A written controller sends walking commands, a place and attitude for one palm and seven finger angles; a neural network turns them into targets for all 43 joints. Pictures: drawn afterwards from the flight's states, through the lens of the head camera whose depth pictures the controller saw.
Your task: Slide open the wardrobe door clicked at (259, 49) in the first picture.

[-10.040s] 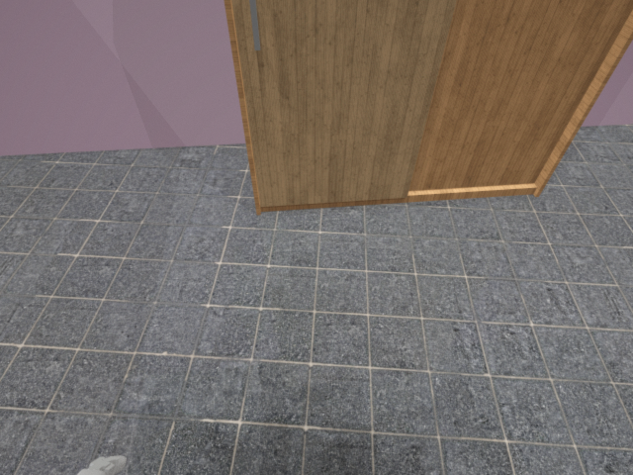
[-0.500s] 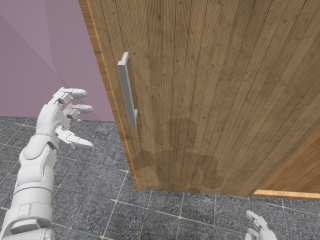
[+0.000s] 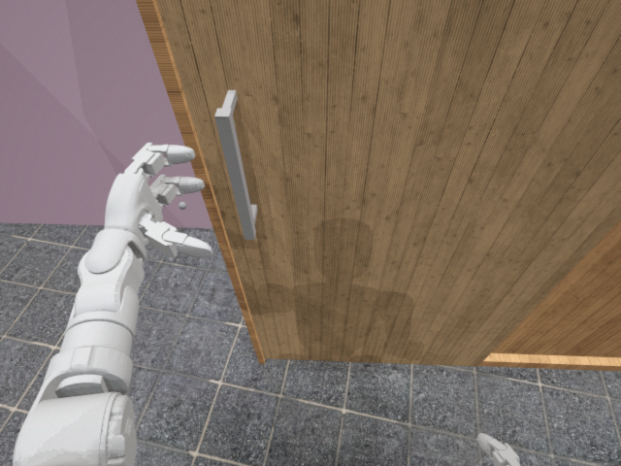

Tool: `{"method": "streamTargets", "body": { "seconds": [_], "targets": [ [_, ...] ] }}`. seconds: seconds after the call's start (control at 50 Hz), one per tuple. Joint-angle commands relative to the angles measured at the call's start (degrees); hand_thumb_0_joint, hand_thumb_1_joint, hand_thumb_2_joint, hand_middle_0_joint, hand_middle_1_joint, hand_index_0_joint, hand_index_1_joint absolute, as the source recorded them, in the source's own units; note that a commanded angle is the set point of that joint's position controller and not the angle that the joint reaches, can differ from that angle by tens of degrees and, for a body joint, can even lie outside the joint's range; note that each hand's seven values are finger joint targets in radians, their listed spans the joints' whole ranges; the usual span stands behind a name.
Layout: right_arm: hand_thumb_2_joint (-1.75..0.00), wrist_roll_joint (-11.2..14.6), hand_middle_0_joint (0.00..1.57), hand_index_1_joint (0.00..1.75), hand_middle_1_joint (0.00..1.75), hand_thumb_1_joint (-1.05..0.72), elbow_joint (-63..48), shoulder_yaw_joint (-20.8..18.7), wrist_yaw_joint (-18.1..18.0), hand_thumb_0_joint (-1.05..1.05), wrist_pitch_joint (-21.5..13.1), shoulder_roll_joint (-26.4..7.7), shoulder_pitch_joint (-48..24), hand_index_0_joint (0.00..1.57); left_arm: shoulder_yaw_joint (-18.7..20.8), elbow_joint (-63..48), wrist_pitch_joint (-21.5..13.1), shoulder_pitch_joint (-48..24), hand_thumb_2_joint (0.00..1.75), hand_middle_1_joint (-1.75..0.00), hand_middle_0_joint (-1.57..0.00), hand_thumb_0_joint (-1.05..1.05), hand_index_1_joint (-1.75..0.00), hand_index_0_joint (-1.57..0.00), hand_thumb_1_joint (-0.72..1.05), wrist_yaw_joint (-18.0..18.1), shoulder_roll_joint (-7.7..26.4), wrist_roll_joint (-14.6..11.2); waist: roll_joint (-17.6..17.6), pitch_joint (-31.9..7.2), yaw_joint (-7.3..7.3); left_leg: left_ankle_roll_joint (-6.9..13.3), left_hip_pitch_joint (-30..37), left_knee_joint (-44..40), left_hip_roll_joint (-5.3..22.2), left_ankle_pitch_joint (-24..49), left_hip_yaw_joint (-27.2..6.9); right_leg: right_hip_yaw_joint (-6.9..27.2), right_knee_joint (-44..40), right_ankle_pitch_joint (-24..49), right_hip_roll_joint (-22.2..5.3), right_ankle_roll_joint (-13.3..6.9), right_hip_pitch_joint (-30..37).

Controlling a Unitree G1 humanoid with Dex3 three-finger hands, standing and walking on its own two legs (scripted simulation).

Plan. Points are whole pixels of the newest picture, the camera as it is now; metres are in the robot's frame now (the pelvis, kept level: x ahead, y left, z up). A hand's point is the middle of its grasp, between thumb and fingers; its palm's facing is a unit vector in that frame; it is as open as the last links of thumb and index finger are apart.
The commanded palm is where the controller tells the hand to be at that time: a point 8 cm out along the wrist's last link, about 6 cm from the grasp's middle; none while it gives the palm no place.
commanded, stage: move the hooked fingers beside the handle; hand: left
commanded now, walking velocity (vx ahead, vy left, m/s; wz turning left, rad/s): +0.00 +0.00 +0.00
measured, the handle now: (241, 174) +0.48 +0.11 +0.11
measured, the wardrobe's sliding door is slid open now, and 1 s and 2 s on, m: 0.00 0.00 0.00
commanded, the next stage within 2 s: feel for the door with the fingertips in 0.92 s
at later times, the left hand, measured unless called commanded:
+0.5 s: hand (199, 200) +0.42 +0.16 +0.11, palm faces -0.01 -1.00 -0.02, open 14.0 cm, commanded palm +0.40 +0.21 +0.11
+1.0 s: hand (193, 204) +0.42 +0.17 +0.11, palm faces -0.01 -1.00 -0.01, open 14.0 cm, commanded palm +0.39 +0.22 +0.11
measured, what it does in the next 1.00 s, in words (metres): stands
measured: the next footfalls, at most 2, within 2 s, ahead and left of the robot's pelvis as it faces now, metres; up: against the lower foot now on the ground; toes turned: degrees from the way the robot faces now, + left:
none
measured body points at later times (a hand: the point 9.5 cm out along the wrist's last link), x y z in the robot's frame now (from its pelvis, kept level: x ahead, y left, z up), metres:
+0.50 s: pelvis +0.00 +0.00 +0.00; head +0.05 -0.02 +0.45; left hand +0.42 +0.22 +0.12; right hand +0.08 -0.26 -0.12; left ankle -0.04 +0.11 -0.73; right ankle +0.04 -0.11 -0.73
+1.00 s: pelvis +0.00 +0.00 +0.00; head +0.04 -0.01 +0.45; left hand +0.41 +0.23 +0.11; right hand +0.11 -0.25 -0.11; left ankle -0.04 +0.11 -0.73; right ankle +0.04 -0.11 -0.73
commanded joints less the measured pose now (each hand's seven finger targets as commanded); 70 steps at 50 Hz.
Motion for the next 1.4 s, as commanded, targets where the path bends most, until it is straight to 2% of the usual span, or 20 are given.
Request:
{"method": "streamTargets", "body": {
  "seconds": [0.0, 0.04, 0.1, 0.14, 0.18, 0.24, 0.36, 0.48, 0.56, 0.66, 0.74, 0.86, 0.94, 0.96, 1.08, 1.14, 1.2, 1.24, 1.28, 1.38],
  "targets": [
    [-0.9, 0.07, 0.2, 0.3, 0.3, -0.9, -5.7, -3.05, -0.62, 0.0, -1.7, -7.79, 1.06, 0.2, 2.11, -8.56, -4.84, -27.07, 0.3, -1.2, -0.3, 0.0, -1.2, -0.3, -0.5, 1.25, 12.04, -0.31, -0.51, -16.85, -0.95, 0.28, -2.0, -4.13, -0.81, 14.07, -4.1, 4.22, -1.23, 12.86, 2.06, -0.76, 13.63],
    [-0.9, -0.11, 0.2, 0.3, 0.3, -0.9, -5.58, -3.25, -0.49, 0.0, -1.43, -8.0, 1.92, 0.2, 2.54, -7.72, -5.76, -28.62, 0.3, -1.2, -0.3, 0.0, -1.2, -0.3, -0.5, 1.73, 12.93, -0.01, -2.23, -18.47, -0.85, 0.34, -2.39, -3.86, -0.8, 15.09, -4.45, 4.13, -0.6, 13.8, 2.16, -0.77, 14.76],
    [-0.9, -0.07, 0.2, 0.3, 0.3, -0.9, -5.25, -3.36, -0.09, 0.0, -1.37, -7.51, 2.36, 0.2, 0.15, -6.49, -6.69, -30.87, 0.3, -1.2, -0.3, 0.0, -1.2, -0.3, -0.5, 2.29, 9.61, 0.32, 0.9, -19.09, -1.54, 0.08, -1.35, -3.25, -0.85, 16.01, -4.08, 4.17, -0.39, 14.64, 2.31, -0.79, 12.88],
    [-0.9, -0.23, 0.2, 0.3, 0.3, -0.9, -5.04, -3.61, -0.02, 0.0, -0.81, -8.37, 3.2, 0.2, 3.91, -3.08, -7.1, -28.14, 0.3, -1.2, -0.3, 0.0, -1.2, -0.3, -0.5, 3.0, 13.91, 0.69, -4.1, -18.29, -0.71, 0.34, -3.97, -3.53, -0.7, 14.88, -4.36, 3.99, -0.16, 13.88, 2.45, -0.71, 14.35],
    [-0.9, -0.22, 0.2, 0.3, 0.3, -0.9, -5.57, -3.55, 0.27, 0.0, -0.6, -7.96, 2.94, 0.2, 3.23, -4.17, -7.74, -28.59, 0.3, -1.2, -0.3, 0.0, -1.2, -0.3, -0.5, 2.97, 12.9, 0.96, -0.67, -19.33, -0.5, 0.3, -3.93, -3.56, -0.97, 14.55, -3.7, 4.56, -0.02, 14.2, 2.3, -0.75, 14.48],
    [-0.9, -0.4, 0.2, 0.3, 0.3, -0.9, -6.47, -3.78, 0.48, 0.0, 0.04, -8.19, 3.2, 0.2, 5.85, -5.37, -8.32, -25.11, 0.3, -1.2, -0.3, 0.0, -1.2, -0.3, -0.5, 3.14, 15.83, 1.08, -2.51, -21.44, 0.63, 0.48, -4.45, -3.4, -0.79, 17.42, -3.5, 4.72, 0.65, 17.55, 2.27, -0.79, 17.64],
    [-0.9, 0.02, 0.2, 0.3, 0.3, -0.9, -6.99, -4.11, 0.36, 0.0, 0.13, -7.53, 2.7, 0.2, 3.19, -10.64, -8.88, -26.22, 0.3, -1.2, -0.3, 0.0, -1.2, -0.3, -0.5, 2.45, 12.41, 0.17, 0.5, -22.54, -0.17, 0.53, -1.48, -3.38, -0.73, 18.23, -3.22, 4.84, -0.03, 17.87, 2.64, -0.74, 16.76],
    [-0.9, 0.27, 0.2, 0.3, 0.3, -0.9, -5.79, -3.76, 0.16, 0.0, 0.06, -7.57, 2.32, 0.2, 0.39, -8.12, -7.49, -27.41, 0.3, -1.2, -0.3, 0.0, -1.2, -0.3, -0.5, 3.04, 9.29, 0.06, -1.61, -17.3, -1.57, 0.61, -2.65, -4.02, -0.78, 13.63, -3.53, 4.31, -1.18, 13.95, 2.64, -0.56, 13.49],
    [-0.9, 0.12, 0.2, 0.3, 0.3, -0.9, -5.88, -3.44, -0.08, 0.0, 0.42, -7.63, 1.93, 0.2, 2.77, -6.9, -7.67, -29.12, 0.3, -1.2, -0.3, 0.0, -1.2, -0.3, -0.5, 3.82, 13.1, 1.03, -0.62, -18.02, -1.15, 0.72, -4.25, -3.83, -1.17, 11.71, -3.44, 5.0, -0.87, 12.66, 2.28, -0.54, 14.93],
    [-0.9, 0.11, 0.2, 0.3, 0.3, -0.9, -6.45, -3.32, 0.03, 0.0, 0.15, -7.14, 1.49, 0.2, 0.98, -7.28, -8.87, -28.99, 0.3, -1.2, -0.3, 0.0, -1.2, -0.3, -0.5, 3.23, 10.45, 0.54, -0.34, -20.42, -0.96, 0.62, -2.33, -3.25, -1.11, 15.17, -3.57, 4.78, -0.03, 16.15, 2.44, -0.74, 15.73],
    [-0.9, 0.14, 0.2, 0.3, 0.3, -0.9, -6.59, -3.52, 0.11, 0.0, 0.53, -7.78, 1.83, 0.2, 3.18, -4.58, -7.89, -25.53, 0.3, -1.2, -0.3, 0.0, -1.2, -0.3, -0.5, 2.77, 12.4, 0.41, -3.26, -19.29, -0.27, 0.6, -3.86, -3.09, -0.94, 16.04, -3.59, 4.47, 0.36, 17.03, 2.36, -0.75, 16.02],
    [-0.9, 0.23, 0.2, 0.3, 0.3, -0.9, -7.76, -3.44, 0.37, 0.0, 0.7, -7.28, 0.93, 0.2, 2.21, -9.83, -7.84, -24.66, 0.3, -1.2, -0.3, 0.0, -1.2, -0.3, -0.5, 2.28, 11.38, 0.05, -0.36, -20.25, -0.07, 0.52, -2.94, -3.15, -1.03, 17.05, -3.32, 4.69, 0.22, 17.95, 2.33, -0.78, 16.55],
    [-0.9, 0.26, 0.2, 0.3, 0.3, -0.9, -7.24, -3.69, -0.01, 0.0, 0.67, -7.55, 1.17, 0.2, 1.83, -10.76, -7.72, -26.41, 0.3, -1.2, -0.3, 0.0, -1.2, -0.3, -0.5, 2.32, 11.44, -0.29, -2.57, -19.88, -0.87, 0.56, -2.31, -3.14, -0.79, 16.61, -3.82, 4.33, 0.01, 17.02, 2.48, -0.67, 15.9],
    [-0.9, 0.38, 0.2, 0.3, 0.3, -0.9, -7.24, -3.54, 0.0, 0.0, 0.55, -7.13, 0.71, 0.2, 0.4, -11.32, -7.68, -26.62, 0.3, -1.2, -0.3, 0.0, -1.2, -0.3, -0.5, 2.21, 9.74, -0.29, 0.37, -19.72, -1.12, 0.47, -1.52, -3.18, -0.98, 15.84, -3.46, 4.52, -0.34, 16.15, 2.51, -0.64, 14.95],
    [-0.9, 0.14, 0.2, 0.3, 0.3, -0.9, -6.44, -3.55, 0.23, 0.0, -0.11, -6.86, 0.92, 0.2, -1.39, -11.31, -7.52, -26.86, 0.3, -1.2, -0.3, 0.0, -1.2, -0.3, -0.5, 3.33, 6.69, -0.28, 0.51, -19.82, -0.95, 0.12, -0.4, -3.27, -0.88, 16.79, -4.24, 3.96, -0.32, 15.67, 2.62, -0.9, 13.78],
    [-0.9, 0.04, 0.2, 0.3, 0.3, -0.9, -6.04, -3.68, 0.44, 0.0, -0.01, -7.18, 1.3, 0.2, -1.07, -9.34, -7.26, -25.52, 0.3, -1.2, -0.3, 0.0, -1.2, -0.3, -0.5, 4.29, 6.84, 0.0, -2.82, -18.44, -1.01, 0.13, -1.72, -3.42, -0.73, 16.41, -4.43, 3.53, -0.28, 15.18, 2.62, -0.77, 13.71],
    [-0.9, -0.13, 0.2, 0.3, 0.3, -0.9, -6.66, -3.7, 1.04, 0.0, -0.23, -6.65, 0.91, 0.2, -1.25, -12.21, -7.22, -23.41, 0.3, -1.2, -0.3, 0.0, -1.2, -0.3, -0.5, 5.35, 5.76, 0.49, -0.59, -20.81, 0.02, -0.14, -0.56, -3.25, -0.74, 19.09, -4.09, 3.84, 0.08, 17.42, 2.55, -0.92, 14.88],
    [-0.9, -0.1, 0.2, 0.3, 0.3, -0.9, -6.38, -3.75, 1.0, 0.0, 0.11, -6.96, 0.93, 0.2, -0.41, -10.76, -6.95, -23.14, 0.3, -1.2, -0.3, 0.0, -1.2, -0.3, -0.5, 6.15, 6.95, 0.74, -3.44, -18.63, -0.2, -0.01, -2.2, -3.58, -0.58, 17.75, -4.18, 3.6, -0.11, 16.63, 2.56, -0.77, 14.98],
    [-0.9, -0.02, 0.2, 0.3, 0.3, -0.9, -6.68, -3.49, 1.0, 0.0, 0.11, -6.58, 0.13, 0.2, -1.43, -11.24, -6.87, -24.84, 0.3, -1.2, -0.3, 0.0, -1.2, -0.3, -0.5, 6.67, 5.51, 0.92, -1.66, -17.21, -0.37, -0.01, -2.79, -4.08, -0.73, 14.8, -3.73, 3.94, -0.67, 14.4, 2.48, -0.74, 14.01],
    [-0.9, -0.22, 0.2, 0.3, 0.3, -0.9, -6.43, -3.72, 0.98, 0.0, -0.42, -6.16, 0.49, 0.2, -2.19, -13.94, -7.85, -26.21, 0.3, -1.2, -0.3, 0.0, -1.2, -0.3, -0.5, 8.43, 4.55, 1.53, -1.83, -20.73, -0.46, -0.17, 0.01, -3.68, -0.44, 17.7, -4.2, 3.84, -0.19, 16.08, 2.73, -0.81, 14.64]
  ]
}}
